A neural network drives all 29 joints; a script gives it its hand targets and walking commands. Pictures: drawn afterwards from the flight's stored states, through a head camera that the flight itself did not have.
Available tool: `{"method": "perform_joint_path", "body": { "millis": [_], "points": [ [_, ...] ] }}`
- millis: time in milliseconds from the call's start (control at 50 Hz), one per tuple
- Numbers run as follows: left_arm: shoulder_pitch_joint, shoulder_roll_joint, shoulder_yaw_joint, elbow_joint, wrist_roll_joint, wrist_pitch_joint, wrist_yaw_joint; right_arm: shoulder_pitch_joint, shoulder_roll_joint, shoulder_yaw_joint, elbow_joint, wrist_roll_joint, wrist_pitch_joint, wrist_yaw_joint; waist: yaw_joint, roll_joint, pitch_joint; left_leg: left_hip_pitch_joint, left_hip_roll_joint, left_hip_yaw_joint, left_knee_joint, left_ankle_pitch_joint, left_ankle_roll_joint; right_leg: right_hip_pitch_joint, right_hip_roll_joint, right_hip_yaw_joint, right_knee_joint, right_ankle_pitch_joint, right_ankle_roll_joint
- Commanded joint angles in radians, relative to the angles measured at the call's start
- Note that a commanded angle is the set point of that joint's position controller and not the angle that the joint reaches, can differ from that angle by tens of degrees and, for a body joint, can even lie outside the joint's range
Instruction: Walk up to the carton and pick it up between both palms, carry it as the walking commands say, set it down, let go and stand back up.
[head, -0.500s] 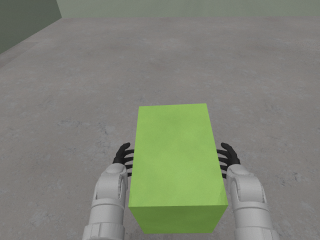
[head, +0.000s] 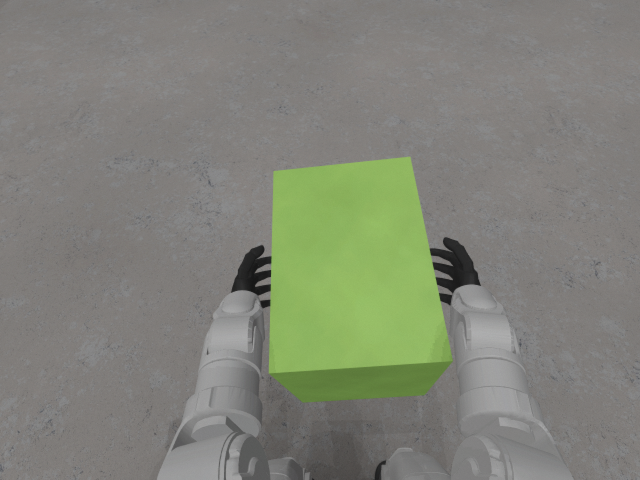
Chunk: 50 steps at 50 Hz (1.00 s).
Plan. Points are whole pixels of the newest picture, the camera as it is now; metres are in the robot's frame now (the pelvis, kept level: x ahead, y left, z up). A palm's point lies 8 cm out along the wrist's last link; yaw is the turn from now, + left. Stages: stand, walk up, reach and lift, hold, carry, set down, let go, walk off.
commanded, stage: set down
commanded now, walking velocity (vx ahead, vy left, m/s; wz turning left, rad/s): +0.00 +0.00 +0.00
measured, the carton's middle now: (352, 288) +0.38 -0.01 -0.07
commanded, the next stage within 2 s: none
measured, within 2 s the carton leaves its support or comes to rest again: neither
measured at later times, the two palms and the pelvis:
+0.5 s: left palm (267, 326) +0.34 +0.13 -0.12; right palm (449, 320) +0.35 -0.16 -0.12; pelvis -0.02 -0.01 -0.05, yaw +1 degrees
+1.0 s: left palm (272, 329) +0.37 +0.14 -0.21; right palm (430, 319) +0.39 -0.15 -0.21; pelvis -0.03 -0.01 -0.13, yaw +2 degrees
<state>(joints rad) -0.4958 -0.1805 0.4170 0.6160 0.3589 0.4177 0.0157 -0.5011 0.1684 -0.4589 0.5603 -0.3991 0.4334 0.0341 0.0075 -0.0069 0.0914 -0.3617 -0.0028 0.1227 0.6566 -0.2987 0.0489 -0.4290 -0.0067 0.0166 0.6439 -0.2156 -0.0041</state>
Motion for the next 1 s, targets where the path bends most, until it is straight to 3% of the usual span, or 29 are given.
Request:
{"method": "perform_joint_path", "body": {
  "millis": [0,20,60,80,100,140,180,200,300,360,380,420,440,460,480,500,520,560,580,640,660,700,740,780,840,860,880,960,980],
  "points": [
    [-0.508,-0.89,-0.362,0.049,-0.139,-0.091,-0.213,-0.479,0.753,0.328,0.068,0.106,-0.099,0.222,-0.078,0.065,-0.37,-0.08,-0.041,-0.274,-0.105,0.013,-0.002,0.011,0.091,0.035,0.041,0.011,-0.07],
    [-0.545,-0.83,-0.363,0.032,-0.136,-0.111,-0.209,-0.506,0.777,0.339,0.064,0.114,-0.109,0.216,-0.064,0.027,-0.405,-0.121,-0.059,-0.245,-0.055,0.053,0.001,-0.013,0.086,0.043,0.052,0.014,-0.066],
    [-0.587,-0.912,-0.471,-0.028,-0.187,-0.159,-0.201,-0.526,0.787,0.412,0.006,0.148,-0.166,0.212,-0.087,0.072,-0.572,-0.064,-0.056,-0.273,-0.019,0.205,-0.006,-0.028,0.086,0.044,0.09,0.129,-0.068],
    [-0.643,-0.89,-0.513,-0.061,-0.198,-0.188,-0.199,-0.443,0.75,0.375,0.053,0.115,-0.181,0.209,-0.153,0.124,-0.551,-0.098,-0.061,-0.272,0.002,0.28,-0.019,-0.074,0.092,0.041,0.103,0.188,-0.066],
    [-0.579,-0.899,-0.506,-0.06,-0.191,-0.199,-0.192,-0.449,0.785,0.422,0.031,0.14,-0.196,0.206,-0.098,0.106,-0.616,-0.086,-0.071,-0.27,0.029,0.332,-0.016,-0.065,0.094,0.056,0.11,0.216,-0.064],
    [-0.5,-0.888,-0.577,-0.08,-0.214,-0.232,-0.177,-0.431,0.792,0.457,-0.005,0.138,-0.224,0.217,-0.111,0.065,-0.73,-0.02,-0.058,-0.305,0.077,0.507,-0.028,-0.176,0.11,0.039,0.163,0.253,-0.053],
    [-0.466,-0.923,-0.609,-0.076,-0.218,-0.252,-0.17,-0.478,0.752,0.512,-0.086,0.168,-0.266,0.208,-0.101,0.12,-0.846,-0.003,-0.069,-0.308,0.122,0.545,-0.037,-0.191,0.104,0.062,0.17,0.29,-0.06],
    [-0.494,-0.927,-0.665,-0.097,-0.259,-0.262,-0.176,-0.442,0.772,0.566,-0.085,0.185,-0.272,0.196,-0.119,0.072,-0.919,-0.024,-0.079,-0.301,0.144,0.552,-0.035,-0.165,0.116,0.06,0.183,0.342,-0.053],
    [-0.463,-0.844,-0.597,-0.083,-0.217,-0.272,-0.163,-0.47,0.771,0.631,-0.045,0.207,-0.265,0.197,-0.017,0.048,-0.869,-0.2,-0.101,-0.261,0.177,0.357,-0.024,-0.17,0.103,0.078,0.223,0.276,-0.045],
    [-0.507,-0.806,-0.594,-0.091,-0.209,-0.28,-0.169,-0.531,0.778,0.65,-0.061,0.212,-0.264,0.193,-0.011,-0.004,-0.864,-0.302,-0.105,-0.253,0.206,0.259,-0.012,-0.214,0.102,0.081,0.247,0.221,-0.035],
    [-0.58,-0.824,-0.619,-0.094,-0.231,-0.278,-0.176,-0.541,0.782,0.633,-0.057,0.205,-0.261,0.18,-0.061,-0.023,-0.831,-0.351,-0.108,-0.246,0.213,0.19,-0.008,-0.221,0.104,0.074,0.249,0.18,-0.03],
    [-0.595,-0.811,-0.611,-0.098,-0.235,-0.282,-0.183,-0.553,0.774,0.642,-0.065,0.206,-0.262,0.186,-0.03,-0.011,-0.895,-0.372,-0.11,-0.24,0.218,0.162,-0.012,-0.24,0.108,0.06,0.27,0.152,-0.026],
    [-0.62,-0.782,-0.555,-0.065,-0.214,-0.268,-0.187,-0.638,0.759,0.617,-0.029,0.196,-0.247,0.189,-0.005,-0.039,-0.775,-0.468,-0.119,-0.231,0.233,0.038,-0.008,-0.292,0.106,0.057,0.279,0.017,-0.026],
    [-0.657,-0.776,-0.572,-0.067,-0.21,-0.272,-0.192,-0.628,0.77,0.603,-0.017,0.194,-0.249,0.185,-0.025,-0.034,-0.824,-0.464,-0.11,-0.239,0.251,0.007,-0.004,-0.324,0.106,0.061,0.287,-0.003,-0.027],
    [-0.659,-0.768,-0.551,-0.061,-0.206,-0.268,-0.191,-0.658,0.773,0.62,-0.039,0.204,-0.251,0.188,0.015,0.004,-0.816,-0.512,-0.115,-0.223,0.262,0.005,-0.01,-0.313,0.098,0.078,0.3,0.004,-0.036],
    [-0.667,-0.797,-0.57,-0.072,-0.22,-0.267,-0.197,-0.631,0.796,0.622,-0.011,0.205,-0.243,0.186,-0.011,-0.036,-0.867,-0.517,-0.115,-0.228,0.294,-0.001,-0.005,-0.312,0.103,0.079,0.323,0.008,-0.036],
    [-0.634,-0.797,-0.544,-0.036,-0.192,-0.256,-0.198,-0.68,0.805,0.632,-0.041,0.218,-0.243,0.185,0.023,-0.006,-0.862,-0.52,-0.117,-0.228,0.291,0.006,-0.002,-0.33,0.1,0.067,0.333,-0.009,-0.028],
    [-0.68,-0.821,-0.563,-0.044,-0.212,-0.241,-0.196,-0.711,0.787,0.597,-0.029,0.197,-0.234,0.195,-0.008,-0.001,-0.903,-0.554,-0.117,-0.231,0.31,-0.063,-0.014,-0.374,0.105,0.059,0.367,-0.078,-0.041],
    [-0.776,-0.832,-0.625,-0.124,-0.251,-0.25,-0.198,-0.648,0.797,0.574,0.01,0.192,-0.226,0.197,-0.069,0.0,-0.962,-0.541,-0.117,-0.236,0.325,-0.024,-0.02,-0.383,0.117,0.042,0.39,-0.01,-0.038],
    [-0.777,-0.812,-0.56,-0.047,-0.22,-0.219,-0.198,-0.74,0.809,0.542,0.035,0.186,-0.202,0.212,-0.023,0.016,-0.903,-0.593,-0.119,-0.239,0.334,-0.15,-0.014,-0.496,0.117,0.031,0.428,-0.141,-0.042],
    [-0.819,-0.81,-0.587,-0.054,-0.238,-0.213,-0.2,-0.764,0.807,0.545,0.002,0.196,-0.204,0.213,-0.043,0.008,-0.905,-0.599,-0.114,-0.25,0.337,-0.164,-0.01,-0.514,0.118,0.027,0.436,-0.14,-0.046],
    [-0.828,-0.842,-0.603,-0.08,-0.265,-0.203,-0.196,-0.751,0.837,0.564,0.011,0.2,-0.19,0.22,-0.044,-0.02,-1.014,-0.607,-0.12,-0.236,0.383,-0.11,-0.022,-0.495,0.125,0.024,0.468,-0.1,-0.045],
    [-0.848,-0.858,-0.609,-0.067,-0.264,-0.19,-0.191,-0.701,0.801,0.512,0.085,0.179,-0.177,0.236,-0.081,0.037,-0.97,-0.611,-0.115,-0.248,0.389,-0.121,-0.036,-0.612,0.126,0.001,0.505,-0.1,-0.053],
    [-0.877,-0.865,-0.603,-0.071,-0.259,-0.182,-0.176,-0.788,0.804,0.509,0.054,0.197,-0.183,0.241,-0.054,0.079,-1.019,-0.59,-0.111,-0.268,0.411,-0.115,-0.044,-0.679,0.126,0.008,0.545,-0.116,-0.055],
    [-0.845,-0.905,-0.64,-0.102,-0.29,-0.178,-0.173,-0.744,0.814,0.544,0.048,0.202,-0.177,0.256,-0.088,0.033,-1.083,-0.604,-0.125,-0.26,0.466,-0.002,-0.047,-0.706,0.139,0.0,0.574,-0.048,-0.057],
    [-0.817,-0.929,-0.66,-0.105,-0.304,-0.175,-0.167,-0.73,0.805,0.563,0.028,0.236,-0.182,0.257,-0.064,0.083,-1.136,-0.559,-0.121,-0.268,0.469,0.078,-0.056,-0.701,0.139,0.002,0.594,-0.003,-0.057],
    [-0.835,-0.92,-0.691,-0.124,-0.317,-0.178,-0.164,-0.756,0.795,0.569,0.003,0.244,-0.188,0.256,-0.09,0.087,-1.153,-0.563,-0.124,-0.269,0.484,0.074,-0.057,-0.717,0.14,-0.009,0.606,-0.002,-0.053],
    [-0.825,-0.888,-0.689,-0.143,-0.305,-0.196,-0.152,-0.73,0.81,0.593,0.026,0.259,-0.186,0.24,-0.061,0.059,-1.177,-0.647,-0.132,-0.256,0.545,0.188,-0.052,-0.765,0.148,-0.002,0.652,0.078,-0.035],
    [-0.807,-0.902,-0.727,-0.153,-0.346,-0.2,-0.153,-0.695,0.804,0.611,0.01,0.268,-0.192,0.234,-0.092,0.035,-1.219,-0.615,-0.132,-0.254,0.569,0.266,-0.061,-0.758,0.153,-0.006,0.66,0.139,-0.031]
  ]
}}
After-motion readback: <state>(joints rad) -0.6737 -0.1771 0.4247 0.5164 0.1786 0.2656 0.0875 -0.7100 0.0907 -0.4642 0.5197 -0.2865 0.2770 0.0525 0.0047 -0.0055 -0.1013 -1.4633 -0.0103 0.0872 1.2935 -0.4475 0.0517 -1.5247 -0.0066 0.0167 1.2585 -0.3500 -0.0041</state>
